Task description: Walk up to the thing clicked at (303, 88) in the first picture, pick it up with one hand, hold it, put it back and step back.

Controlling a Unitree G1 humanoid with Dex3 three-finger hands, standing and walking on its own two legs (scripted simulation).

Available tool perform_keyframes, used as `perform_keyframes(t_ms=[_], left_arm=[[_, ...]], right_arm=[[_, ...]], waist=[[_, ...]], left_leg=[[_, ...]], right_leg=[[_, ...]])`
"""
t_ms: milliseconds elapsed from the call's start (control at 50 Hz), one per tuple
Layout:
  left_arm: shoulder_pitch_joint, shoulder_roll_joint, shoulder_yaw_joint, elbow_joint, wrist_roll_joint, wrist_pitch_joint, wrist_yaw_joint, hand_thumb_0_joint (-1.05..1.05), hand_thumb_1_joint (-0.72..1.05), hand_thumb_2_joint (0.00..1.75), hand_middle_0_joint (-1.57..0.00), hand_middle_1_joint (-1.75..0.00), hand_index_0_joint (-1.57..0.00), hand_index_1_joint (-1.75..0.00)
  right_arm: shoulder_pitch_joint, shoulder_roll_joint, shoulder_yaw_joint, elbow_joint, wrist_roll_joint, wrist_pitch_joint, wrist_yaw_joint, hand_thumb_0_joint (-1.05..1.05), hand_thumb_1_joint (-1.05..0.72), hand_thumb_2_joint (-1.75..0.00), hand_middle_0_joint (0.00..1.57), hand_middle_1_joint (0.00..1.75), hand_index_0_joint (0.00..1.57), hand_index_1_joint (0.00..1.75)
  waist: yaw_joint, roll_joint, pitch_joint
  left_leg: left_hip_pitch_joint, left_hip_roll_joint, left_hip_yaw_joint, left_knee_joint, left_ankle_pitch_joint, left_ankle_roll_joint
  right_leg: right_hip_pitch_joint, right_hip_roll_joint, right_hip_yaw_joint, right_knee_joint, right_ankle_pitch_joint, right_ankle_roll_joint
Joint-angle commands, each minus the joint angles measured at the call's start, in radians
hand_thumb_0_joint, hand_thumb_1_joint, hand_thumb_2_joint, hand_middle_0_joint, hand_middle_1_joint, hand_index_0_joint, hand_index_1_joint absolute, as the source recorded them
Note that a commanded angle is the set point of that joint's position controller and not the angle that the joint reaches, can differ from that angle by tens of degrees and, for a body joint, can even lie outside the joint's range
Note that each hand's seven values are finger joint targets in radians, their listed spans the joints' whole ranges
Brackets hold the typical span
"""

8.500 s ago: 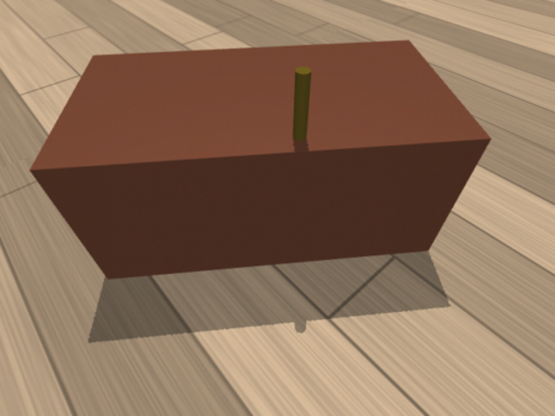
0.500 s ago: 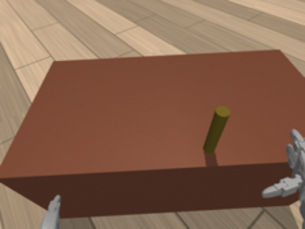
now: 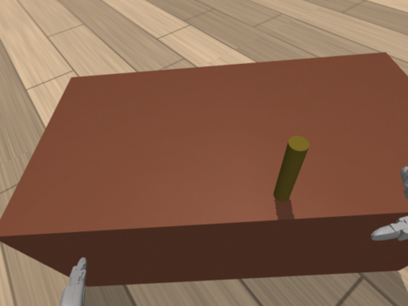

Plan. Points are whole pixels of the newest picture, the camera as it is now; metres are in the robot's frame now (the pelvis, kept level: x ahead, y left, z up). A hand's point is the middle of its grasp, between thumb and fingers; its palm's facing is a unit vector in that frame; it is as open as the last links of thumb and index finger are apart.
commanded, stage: go down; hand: right
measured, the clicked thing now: (288, 172) +0.42 -0.19 -0.05
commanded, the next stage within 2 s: none
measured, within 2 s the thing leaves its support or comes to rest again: neither
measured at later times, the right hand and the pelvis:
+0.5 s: hand (399, 181) +0.33 -0.36 +0.04, palm faces +0.19 +0.98 -0.01, open 17.3 cm; pelvis -0.01 +0.00 -0.03, yaw +1 degrees
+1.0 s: hand (404, 172) +0.35 -0.38 +0.04, palm faces +0.19 +0.98 +0.02, open 17.4 cm; pelvis -0.01 -0.01 -0.04, yaw +1 degrees
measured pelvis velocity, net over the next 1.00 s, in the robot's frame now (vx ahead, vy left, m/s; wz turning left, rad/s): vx -0.01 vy -0.01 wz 0.02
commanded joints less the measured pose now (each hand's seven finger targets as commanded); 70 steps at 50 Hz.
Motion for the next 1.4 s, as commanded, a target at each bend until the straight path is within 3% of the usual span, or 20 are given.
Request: perform_keyframes(t_ms=[0, 80, 240, 320, 420, 540, 620, 680, 760, 780, 840, 940, 1000, 1060, 1100, 1180, 1260, 1320, 1360, 1380], left_arm=[[-0.039, 0.185, 0.078, -0.078, 0.006, -0.052, 0.023, 0.0, -0.54, 0.04, -0.06, -0.06, -0.06, -0.05], [-0.065, 0.163, 0.032, -0.151, 0.001, -0.07, 0.018, 0.0, -0.54, 0.04, -0.06, -0.06, -0.06, -0.06], [-0.024, 0.238, 0.073, -0.241, 0.003, -0.074, 0.035, 0.0, -0.54, 0.04, -0.06, -0.06, -0.06, -0.06], [-0.029, 0.153, 0.001, -0.191, 0.006, -0.077, 0.025, 0.0, -0.54, 0.05, -0.06, -0.06, -0.06, -0.06], [-0.027, 0.222, 0.037, -0.243, 0.01, -0.089, 0.033, 0.0, -0.54, 0.05, -0.06, -0.06, -0.06, -0.06], [0.054, 0.265, 0.082, -0.233, 0.008, -0.088, 0.039, 0.0, -0.55, 0.05, -0.06, -0.06, -0.06, -0.06], [0.025, 0.173, 0.001, -0.243, 0.006, -0.088, 0.024, 0.0, -0.54, 0.05, -0.05, -0.06, -0.06, -0.05], [0.017, 0.189, 0.014, -0.238, 0.009, -0.095, 0.02, 0.0, -0.53, 0.04, -0.05, -0.06, -0.06, -0.05], [0.013, 0.271, 0.068, -0.3, 0.013, -0.105, 0.032, 0.0, -0.54, 0.05, -0.05, -0.06, -0.06, -0.05], [0.01, 0.247, 0.037, -0.313, 0.013, -0.105, 0.029, 0.0, -0.54, 0.05, -0.05, -0.06, -0.06, -0.05], [0.052, 0.243, 0.04, -0.29, 0.012, -0.099, 0.029, 0.0, -0.55, 0.05, -0.05, -0.06, -0.06, -0.05], [0.054, 0.192, -0.003, -0.272, 0.014, -0.096, 0.024, 0.0, -0.55, 0.05, -0.05, -0.06, -0.05, -0.05], [0.025, 0.222, 0.01, -0.306, 0.019, -0.101, 0.023, 0.0, -0.55, 0.05, -0.05, -0.05, -0.05, -0.05], [0.03, 0.232, 0.02, -0.309, 0.019, -0.103, 0.023, 0.0, -0.55, 0.05, -0.05, -0.06, -0.05, -0.05], [0.038, 0.21, -0.009, -0.3, 0.018, -0.105, 0.019, 0.0, -0.55, 0.05, -0.05, -0.06, -0.05, -0.05], [0.078, 0.249, 0.024, -0.327, 0.021, -0.104, 0.02, 0.0, -0.55, 0.06, -0.05, -0.06, -0.05, -0.06], [0.071, 0.245, 0.023, -0.357, 0.016, -0.104, 0.023, 0.0, -0.55, 0.06, -0.05, -0.06, -0.05, -0.06], [0.1, 0.213, 0.004, -0.283, 0.015, -0.093, 0.019, 0.0, -0.56, 0.06, -0.05, -0.05, -0.05, -0.06], [0.053, 0.257, 0.039, -0.339, 0.015, -0.096, 0.026, 0.0, -0.55, 0.06, -0.05, -0.05, -0.05, -0.05], [0.03, 0.255, 0.033, -0.342, 0.016, -0.094, 0.026, 0.0, -0.56, 0.06, -0.05, -0.05, -0.05, -0.06]], right_arm=[[-0.297, -0.332, -0.065, -0.134, 0.032, -0.063, 0.063, 0.0, 0.46, -0.06, 0.05, 0.05, 0.05, 0.05], [-0.321, -0.369, -0.104, -0.101, 0.058, -0.075, 0.111, 0.0, 0.45, -0.06, 0.05, 0.05, 0.05, 0.04], [-0.386, -0.489, -0.188, -0.076, 0.083, -0.087, 0.148, 0.0, 0.49, -0.06, 0.05, 0.05, 0.05, 0.05], [-0.398, -0.452, -0.164, -0.02, 0.082, -0.088, 0.171, 0.0, 0.53, -0.06, 0.05, 0.05, 0.05, 0.05], [-0.435, -0.516, -0.179, -0.03, 0.077, -0.083, 0.201, 0.0, 0.51, -0.06, 0.05, 0.05, 0.05, 0.05], [-0.466, -0.562, -0.205, -0.011, 0.091, -0.075, 0.213, 0.0, 0.53, -0.06, 0.05, 0.05, 0.05, 0.05], [-0.505, -0.545, -0.175, -0.004, 0.069, -0.073, 0.21, 0.0, 0.51, -0.06, 0.05, 0.05, 0.05, 0.05], [-0.502, -0.559, -0.177, 0.011, 0.065, -0.066, 0.216, 0.0, 0.51, -0.06, 0.05, 0.05, 0.05, 0.05], [-0.544, -0.596, -0.195, 0.004, 0.078, -0.055, 0.233, 0.0, 0.54, -0.07, 0.04, 0.05, 0.05, 0.05], [-0.543, -0.603, -0.203, 0.018, 0.079, -0.052, 0.234, 0.0, 0.53, -0.06, 0.05, 0.05, 0.05, 0.05], [-0.524, -0.615, -0.214, 0.06, 0.076, -0.044, 0.233, 0.0, 0.52, -0.06, 0.05, 0.05, 0.05, 0.05], [-0.535, -0.631, -0.212, 0.098, 0.055, -0.044, 0.229, 0.0, 0.54, -0.06, 0.05, 0.05, 0.05, 0.05], [-0.582, -0.688, -0.23, 0.056, 0.046, -0.051, 0.233, 0.0, 0.56, -0.06, 0.05, 0.05, 0.05, 0.05], [-0.566, -0.659, -0.222, 0.085, 0.051, -0.048, 0.236, 0.0, 0.56, -0.07, 0.04, 0.05, 0.05, 0.05], [-0.545, -0.651, -0.22, 0.12, 0.058, -0.047, 0.245, 0.0, 0.55, -0.07, 0.04, 0.05, 0.05, 0.05], [-0.528, -0.666, -0.233, 0.112, 0.062, -0.043, 0.253, 0.0, 0.56, -0.06, 0.04, 0.05, 0.05, 0.05], [-0.591, -0.684, -0.239, -0.029, 0.063, -0.049, 0.248, 0.0, 0.56, -0.07, 0.04, 0.05, 0.05, 0.05], [-0.502, -0.65, -0.23, 0.056, 0.059, -0.033, 0.245, 0.0, 0.56, -0.06, 0.05, 0.05, 0.05, 0.05], [-0.609, -0.715, -0.257, -0.054, 0.052, -0.041, 0.231, 0.0, 0.52, -0.06, 0.05, 0.05, 0.05, 0.05], [-0.596, -0.691, -0.243, -0.024, 0.051, -0.032, 0.229, 0.0, 0.52, -0.06, 0.05, 0.05, 0.05, 0.05]], waist=[[0.031, -0.167, -0.206], [0.019, -0.146, -0.291], [0.019, -0.139, -0.366], [0.012, -0.177, -0.298], [0.038, -0.195, -0.405], [0.056, -0.186, -0.385], [0.04, -0.215, -0.307], [0.042, -0.226, -0.3], [0.065, -0.226, -0.43], [0.053, -0.23, -0.428], [0.053, -0.209, -0.429], [0.048, -0.202, -0.343], [0.051, -0.237, -0.391], [0.057, -0.22, -0.378], [0.054, -0.211, -0.375], [0.064, -0.221, -0.423], [0.059, -0.265, -0.504], [0.049, -0.262, -0.41], [0.058, -0.293, -0.461], [0.052, -0.288, -0.431]], left_leg=[[-0.062, -0.033, -0.019, -0.022, 0.15, 0.038], [-0.053, -0.039, -0.012, 0.012, 0.14, 0.038], [-0.056, -0.039, -0.026, 0.047, 0.156, 0.038], [-0.135, -0.043, -0.023, 0.072, 0.116, 0.045], [-0.139, -0.049, -0.015, 0.096, 0.138, 0.045], [-0.165, -0.048, -0.015, 0.105, 0.144, 0.042], [-0.222, -0.051, -0.014, 0.111, 0.059, 0.049], [-0.235, -0.05, -0.017, 0.12, 0.041, 0.05], [-0.225, -0.056, -0.008, 0.141, 0.09, 0.05], [-0.221, -0.057, -0.006, 0.141, 0.096, 0.05], [-0.23, -0.06, -0.003, 0.147, 0.082, 0.05], [-0.257, -0.055, -0.014, 0.145, 0.036, 0.051], [-0.262, -0.054, -0.019, 0.157, 0.051, 0.054], [-0.27, -0.054, -0.021, 0.162, 0.044, 0.052], [-0.28, -0.058, -0.014, 0.172, 0.042, 0.051], [-0.276, -0.061, -0.006, 0.182, 0.068, 0.052], [-0.274, -0.063, -0.003, 0.187, 0.097, 0.053], [-0.297, -0.064, 0.005, 0.191, 0.092, 0.052], [-0.279, -0.06, -0.004, 0.186, 0.095, 0.056], [-0.274, -0.06, -0.004, 0.181, 0.084, 0.058]], right_leg=[[0.095, 0.032, 0.001, -0.062, 0.145, -0.02], [0.092, 0.025, 0.013, -0.029, 0.148, -0.02], [0.065, 0.032, 0.016, 0.021, 0.167, -0.025], [0.003, 0.027, 0.018, 0.039, 0.153, -0.021], [0.051, 0.021, 0.025, 0.059, 0.19, -0.019], [0.035, 0.029, 0.024, 0.083, 0.194, -0.022], [-0.026, 0.023, 0.024, 0.064, 0.087, -0.019], [-0.057, 0.023, 0.023, 0.068, 0.04, -0.021], [0.023, 0.017, 0.035, 0.097, 0.137, -0.013], [0.016, 0.019, 0.034, 0.103, 0.158, -0.012], [0.009, 0.018, 0.04, 0.111, 0.162, -0.015], [-0.085, 0.025, 0.029, 0.112, 0.048, -0.022], [-0.07, 0.023, 0.028, 0.12, 0.065, -0.02], [-0.081, 0.025, 0.027, 0.133, 0.045, -0.025], [-0.096, 0.024, 0.033, 0.139, 0.056, -0.023], [-0.061, 0.022, 0.036, 0.151, 0.11, -0.019], [0.022, 0.02, 0.038, 0.158, 0.182, -0.014], [-0.017, 0.019, 0.042, 0.153, 0.219, -0.009], [0.008, 0.019, 0.039, 0.149, 0.194, -0.011], [-0.016, 0.019, 0.038, 0.139, 0.167, -0.012]])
